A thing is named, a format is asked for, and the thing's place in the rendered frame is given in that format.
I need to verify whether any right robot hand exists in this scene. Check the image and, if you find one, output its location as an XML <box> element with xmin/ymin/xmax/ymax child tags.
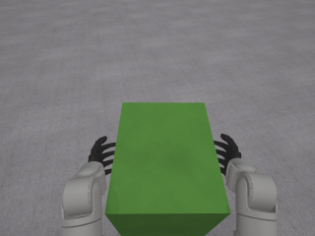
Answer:
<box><xmin>214</xmin><ymin>134</ymin><xmax>242</xmax><ymax>176</ymax></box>

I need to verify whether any left robot forearm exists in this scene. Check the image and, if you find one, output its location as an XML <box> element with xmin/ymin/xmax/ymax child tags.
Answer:
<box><xmin>61</xmin><ymin>161</ymin><xmax>107</xmax><ymax>236</ymax></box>

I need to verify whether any right robot forearm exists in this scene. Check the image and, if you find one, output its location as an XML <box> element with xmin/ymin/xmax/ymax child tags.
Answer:
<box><xmin>225</xmin><ymin>157</ymin><xmax>279</xmax><ymax>236</ymax></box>

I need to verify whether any left robot hand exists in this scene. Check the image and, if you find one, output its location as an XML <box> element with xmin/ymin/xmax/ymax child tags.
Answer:
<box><xmin>88</xmin><ymin>136</ymin><xmax>116</xmax><ymax>176</ymax></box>

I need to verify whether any carton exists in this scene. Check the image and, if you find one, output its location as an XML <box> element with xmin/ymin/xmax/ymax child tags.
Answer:
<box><xmin>104</xmin><ymin>102</ymin><xmax>231</xmax><ymax>236</ymax></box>

